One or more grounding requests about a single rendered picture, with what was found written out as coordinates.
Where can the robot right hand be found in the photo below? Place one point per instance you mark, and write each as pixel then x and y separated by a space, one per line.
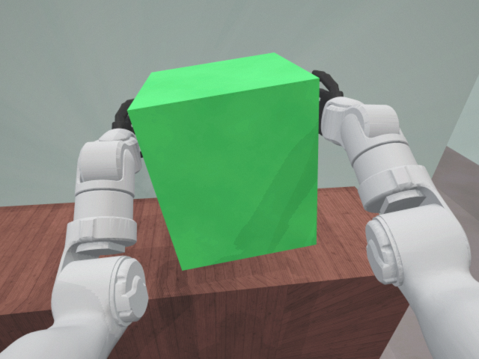
pixel 325 95

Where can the pedestal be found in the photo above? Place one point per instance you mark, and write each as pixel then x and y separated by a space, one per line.
pixel 317 302

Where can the left robot upper arm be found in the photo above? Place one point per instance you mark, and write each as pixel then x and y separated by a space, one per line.
pixel 93 303

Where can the left robot forearm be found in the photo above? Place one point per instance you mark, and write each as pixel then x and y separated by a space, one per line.
pixel 105 187

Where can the carton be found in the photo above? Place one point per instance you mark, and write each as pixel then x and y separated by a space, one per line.
pixel 231 148

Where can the robot left hand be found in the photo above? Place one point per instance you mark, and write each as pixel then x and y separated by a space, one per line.
pixel 122 121

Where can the right robot upper arm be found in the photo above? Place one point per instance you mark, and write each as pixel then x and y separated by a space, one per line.
pixel 422 251

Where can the right robot forearm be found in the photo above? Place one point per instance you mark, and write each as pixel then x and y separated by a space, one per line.
pixel 389 177

